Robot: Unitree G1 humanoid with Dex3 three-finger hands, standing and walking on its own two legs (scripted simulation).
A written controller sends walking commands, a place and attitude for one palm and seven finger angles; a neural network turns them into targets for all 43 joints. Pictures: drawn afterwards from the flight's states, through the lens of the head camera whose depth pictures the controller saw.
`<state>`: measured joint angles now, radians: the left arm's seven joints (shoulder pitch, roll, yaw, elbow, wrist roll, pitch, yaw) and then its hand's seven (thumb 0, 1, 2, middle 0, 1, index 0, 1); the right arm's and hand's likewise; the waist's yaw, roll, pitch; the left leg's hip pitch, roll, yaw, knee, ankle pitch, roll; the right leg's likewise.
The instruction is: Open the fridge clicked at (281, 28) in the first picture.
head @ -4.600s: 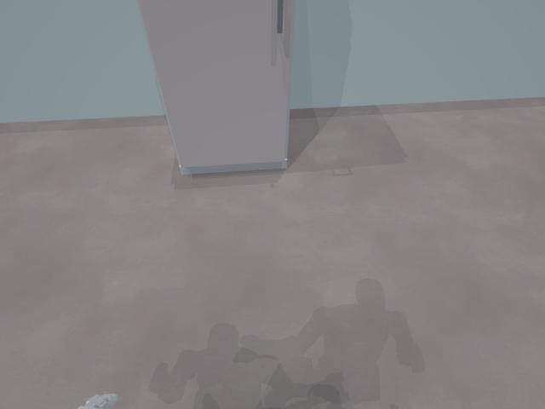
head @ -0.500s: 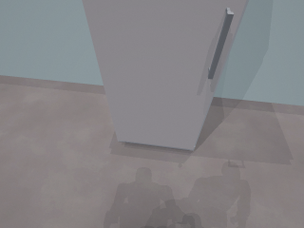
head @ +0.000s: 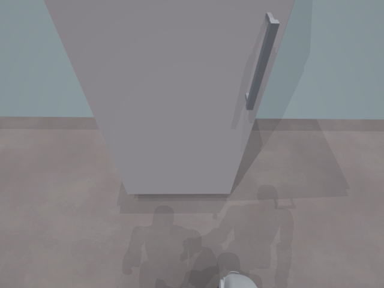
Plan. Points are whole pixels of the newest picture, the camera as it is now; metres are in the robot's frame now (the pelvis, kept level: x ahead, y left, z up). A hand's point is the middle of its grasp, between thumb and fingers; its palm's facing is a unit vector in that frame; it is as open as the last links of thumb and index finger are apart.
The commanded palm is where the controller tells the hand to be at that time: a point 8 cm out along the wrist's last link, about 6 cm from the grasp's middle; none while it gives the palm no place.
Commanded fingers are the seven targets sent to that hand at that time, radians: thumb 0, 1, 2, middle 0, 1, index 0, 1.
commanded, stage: take the last steps up to it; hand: right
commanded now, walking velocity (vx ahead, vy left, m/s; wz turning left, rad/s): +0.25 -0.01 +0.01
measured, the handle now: (258, 67) +0.61 -0.17 +0.13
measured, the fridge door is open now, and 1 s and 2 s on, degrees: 0 0 0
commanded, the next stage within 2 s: come to a stop and stand still in 0.28 s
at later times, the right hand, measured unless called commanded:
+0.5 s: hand (258, 238) +0.26 -0.18 -0.16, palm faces -0.01 +0.97 -0.24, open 7.4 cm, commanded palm none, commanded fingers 0.00 -0.90 -0.90 0.20 0.30 0.20 0.30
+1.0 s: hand (297, 285) +0.16 -0.26 -0.19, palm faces +0.07 +0.97 -0.23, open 7.4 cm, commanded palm none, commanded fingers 0.00 -0.90 -0.90 0.20 0.30 0.20 0.30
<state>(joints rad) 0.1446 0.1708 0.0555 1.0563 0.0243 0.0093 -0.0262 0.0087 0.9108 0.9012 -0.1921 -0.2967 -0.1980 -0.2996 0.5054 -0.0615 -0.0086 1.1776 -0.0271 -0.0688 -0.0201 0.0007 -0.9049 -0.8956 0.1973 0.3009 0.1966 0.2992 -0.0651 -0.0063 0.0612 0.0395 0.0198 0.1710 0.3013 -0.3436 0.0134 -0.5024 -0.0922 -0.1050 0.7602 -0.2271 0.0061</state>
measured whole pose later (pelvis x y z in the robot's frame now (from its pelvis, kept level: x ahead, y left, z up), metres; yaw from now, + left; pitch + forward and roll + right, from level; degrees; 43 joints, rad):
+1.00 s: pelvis +0.11 -0.05 -0.01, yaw +1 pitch -2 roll +1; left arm 0.20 0.18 0.04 0.99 0.03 0.03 0.00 0.00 0.91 0.90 -0.19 -0.30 -0.20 -0.30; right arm 0.21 -0.25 -0.07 1.02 -0.02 0.08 -0.03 0.00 -0.91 -0.90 0.20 0.30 0.20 0.30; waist -0.03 0.06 0.05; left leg -0.43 0.08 0.02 0.70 -0.35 -0.03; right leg -0.24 -0.02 -0.06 0.60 -0.33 -0.02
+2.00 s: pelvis +0.06 -0.07 +0.00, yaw +3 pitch -1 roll +0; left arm 0.32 0.11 0.00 1.16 0.01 0.00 0.03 0.01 0.91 0.90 -0.20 -0.30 -0.20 -0.30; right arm 0.35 -0.09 0.02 1.16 -0.01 -0.01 -0.05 0.00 -0.91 -0.90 0.19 0.30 0.19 0.30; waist 0.01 0.00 0.02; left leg -0.13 -0.03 0.04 0.41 -0.26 0.03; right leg -0.25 -0.01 -0.09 0.42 -0.15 -0.03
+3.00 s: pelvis +0.05 -0.10 +0.00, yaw +1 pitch -1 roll +1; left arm 0.24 0.21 0.00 1.07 0.01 -0.01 0.00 0.01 0.91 0.90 -0.20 -0.30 -0.20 -0.30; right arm 0.35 -0.22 0.01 1.07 -0.02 0.00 -0.03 0.00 -0.91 -0.90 0.19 0.30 0.19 0.30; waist -0.01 0.03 -0.01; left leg -0.14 0.02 0.06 0.41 -0.25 -0.01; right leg -0.26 0.05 -0.08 0.39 -0.12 -0.09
